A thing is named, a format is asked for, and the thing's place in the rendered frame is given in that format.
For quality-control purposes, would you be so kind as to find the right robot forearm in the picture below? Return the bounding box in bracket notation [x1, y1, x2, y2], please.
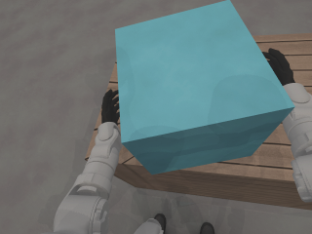
[282, 83, 312, 160]

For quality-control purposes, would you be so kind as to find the left robot forearm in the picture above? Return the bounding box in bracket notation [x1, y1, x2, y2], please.
[53, 122, 123, 232]

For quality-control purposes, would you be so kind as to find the robot right upper arm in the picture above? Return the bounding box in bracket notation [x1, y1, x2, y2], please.
[291, 154, 312, 203]

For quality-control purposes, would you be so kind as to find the left robot hand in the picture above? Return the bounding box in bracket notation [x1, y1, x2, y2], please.
[101, 89, 120, 125]

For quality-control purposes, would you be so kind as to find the pedestal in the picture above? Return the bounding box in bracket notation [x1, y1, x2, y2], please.
[85, 33, 312, 211]

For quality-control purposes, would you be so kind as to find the right robot hand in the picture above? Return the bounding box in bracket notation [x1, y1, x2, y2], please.
[262, 48, 295, 86]

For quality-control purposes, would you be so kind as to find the robot left shin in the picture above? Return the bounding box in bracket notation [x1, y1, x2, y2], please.
[147, 218, 162, 227]

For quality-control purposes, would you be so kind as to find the carton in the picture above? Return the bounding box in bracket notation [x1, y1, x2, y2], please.
[115, 0, 295, 175]

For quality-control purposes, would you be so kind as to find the robot left upper arm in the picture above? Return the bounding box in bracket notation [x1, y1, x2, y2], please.
[41, 195, 109, 234]

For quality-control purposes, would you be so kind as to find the left robot foot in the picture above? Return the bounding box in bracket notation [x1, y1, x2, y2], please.
[154, 214, 167, 234]

